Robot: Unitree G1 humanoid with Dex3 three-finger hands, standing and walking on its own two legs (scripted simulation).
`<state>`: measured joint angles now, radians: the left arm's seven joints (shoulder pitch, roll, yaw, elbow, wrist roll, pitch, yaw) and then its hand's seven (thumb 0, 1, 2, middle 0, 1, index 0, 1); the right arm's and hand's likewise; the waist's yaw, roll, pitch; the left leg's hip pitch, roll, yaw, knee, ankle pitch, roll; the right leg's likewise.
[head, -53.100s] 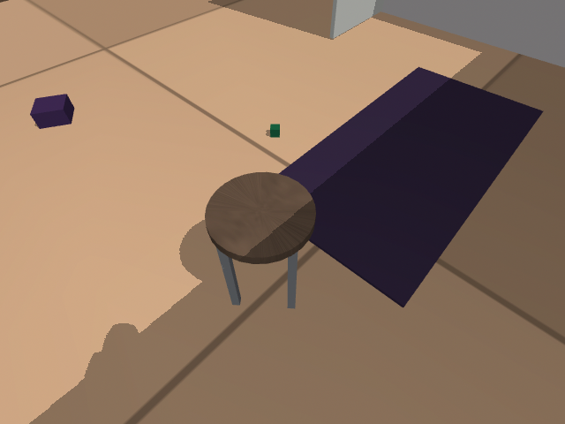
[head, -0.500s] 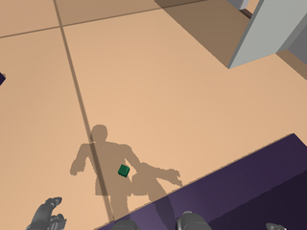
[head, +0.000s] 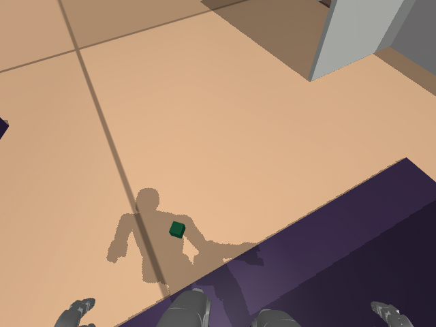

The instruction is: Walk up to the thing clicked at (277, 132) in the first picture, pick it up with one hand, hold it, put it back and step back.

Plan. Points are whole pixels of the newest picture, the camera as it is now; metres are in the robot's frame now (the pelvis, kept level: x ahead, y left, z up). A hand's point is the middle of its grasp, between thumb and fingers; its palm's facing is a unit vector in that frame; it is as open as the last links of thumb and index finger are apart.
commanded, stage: step back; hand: left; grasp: from above
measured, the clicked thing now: (177, 229) +0.53 +0.25 -0.75
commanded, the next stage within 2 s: none
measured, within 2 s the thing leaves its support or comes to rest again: neither
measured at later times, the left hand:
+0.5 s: hand out of the picture -0.05 +0.28 -0.15, palm faces +0.02 -0.93 -0.38, open 7.4 cm
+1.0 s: hand out of the picture -0.20 +0.23 -0.14, palm faces +0.06 -0.91 -0.42, open 7.4 cm
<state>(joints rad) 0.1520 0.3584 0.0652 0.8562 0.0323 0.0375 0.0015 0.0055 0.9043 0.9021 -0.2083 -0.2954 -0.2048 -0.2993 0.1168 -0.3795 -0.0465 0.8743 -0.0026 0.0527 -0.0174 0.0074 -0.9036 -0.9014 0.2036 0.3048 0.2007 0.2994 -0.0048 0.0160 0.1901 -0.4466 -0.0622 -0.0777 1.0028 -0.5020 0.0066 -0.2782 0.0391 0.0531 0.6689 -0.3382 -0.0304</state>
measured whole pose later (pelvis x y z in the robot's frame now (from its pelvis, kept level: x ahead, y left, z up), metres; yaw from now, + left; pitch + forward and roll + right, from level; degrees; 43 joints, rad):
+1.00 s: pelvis -0.31 -0.04 -0.01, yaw +6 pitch -2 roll +2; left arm 0.10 0.39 0.06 0.76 0.03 0.05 0.02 0.01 0.90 0.90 -0.21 -0.30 -0.21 -0.30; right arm 0.22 -0.39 -0.05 0.88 -0.03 0.03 -0.01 0.01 -0.91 -0.90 0.20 0.30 0.20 0.30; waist -0.01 -0.03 0.19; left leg -0.25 -0.06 -0.02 0.66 -0.37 0.01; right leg -0.43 -0.08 -0.03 0.74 -0.26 0.00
